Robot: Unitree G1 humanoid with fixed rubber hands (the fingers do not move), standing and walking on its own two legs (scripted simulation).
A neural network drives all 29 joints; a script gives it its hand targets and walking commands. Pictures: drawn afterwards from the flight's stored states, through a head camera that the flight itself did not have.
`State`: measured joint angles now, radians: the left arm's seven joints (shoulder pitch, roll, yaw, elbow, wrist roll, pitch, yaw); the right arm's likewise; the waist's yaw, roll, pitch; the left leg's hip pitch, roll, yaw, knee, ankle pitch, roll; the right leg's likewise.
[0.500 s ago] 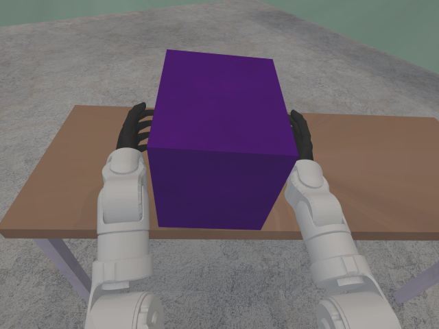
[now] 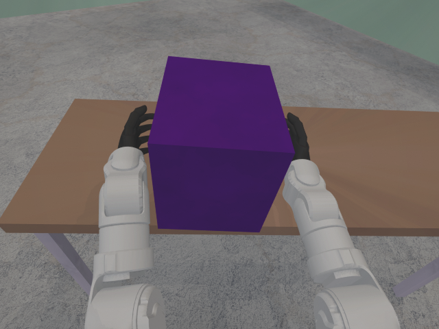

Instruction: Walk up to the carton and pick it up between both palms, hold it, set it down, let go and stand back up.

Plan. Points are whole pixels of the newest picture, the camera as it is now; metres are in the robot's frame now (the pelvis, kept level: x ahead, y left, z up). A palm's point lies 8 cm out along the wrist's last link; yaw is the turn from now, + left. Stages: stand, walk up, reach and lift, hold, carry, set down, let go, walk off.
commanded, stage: hold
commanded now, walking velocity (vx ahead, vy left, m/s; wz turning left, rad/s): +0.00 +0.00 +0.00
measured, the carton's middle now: (214, 145) +0.42 +0.01 +0.12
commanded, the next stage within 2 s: none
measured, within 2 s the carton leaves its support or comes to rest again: neither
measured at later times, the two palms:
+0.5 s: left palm (131, 147) +0.36 +0.15 +0.16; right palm (299, 155) +0.36 -0.14 +0.15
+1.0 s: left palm (132, 148) +0.36 +0.15 +0.16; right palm (299, 155) +0.36 -0.14 +0.15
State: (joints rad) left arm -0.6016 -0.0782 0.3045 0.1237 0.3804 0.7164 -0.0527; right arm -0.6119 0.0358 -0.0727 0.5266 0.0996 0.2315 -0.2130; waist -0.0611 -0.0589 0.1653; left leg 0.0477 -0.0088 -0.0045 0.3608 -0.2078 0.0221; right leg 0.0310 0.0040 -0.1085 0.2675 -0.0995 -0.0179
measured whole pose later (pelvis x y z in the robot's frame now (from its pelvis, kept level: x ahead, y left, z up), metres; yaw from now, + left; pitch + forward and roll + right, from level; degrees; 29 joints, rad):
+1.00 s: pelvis -0.01 +0.00 +0.00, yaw +0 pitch -11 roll -1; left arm -0.63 -0.06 0.30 0.16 0.35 0.68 -0.03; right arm -0.64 0.03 -0.08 0.55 0.10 0.20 -0.22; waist -0.06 -0.06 0.14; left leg 0.01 -0.01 -0.01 0.37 -0.20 0.02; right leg 0.00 0.00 -0.11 0.27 -0.09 -0.02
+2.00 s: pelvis +0.00 +0.00 +0.00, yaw +0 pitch -12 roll -1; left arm -0.56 -0.08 0.27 0.03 0.36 0.72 -0.04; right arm -0.57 0.03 -0.05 0.44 0.12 0.22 -0.22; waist -0.07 -0.06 0.15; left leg 0.05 -0.01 -0.01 0.38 -0.22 0.02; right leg 0.04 0.01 -0.11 0.27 -0.11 -0.02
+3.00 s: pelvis +0.00 +0.00 +0.00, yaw +0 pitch -11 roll -1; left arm -0.59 -0.07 0.29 0.11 0.36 0.71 -0.05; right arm -0.61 0.03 -0.07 0.51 0.11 0.22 -0.22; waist -0.06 -0.06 0.17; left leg 0.03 -0.01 -0.01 0.37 -0.21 0.02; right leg 0.02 0.00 -0.11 0.27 -0.10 -0.02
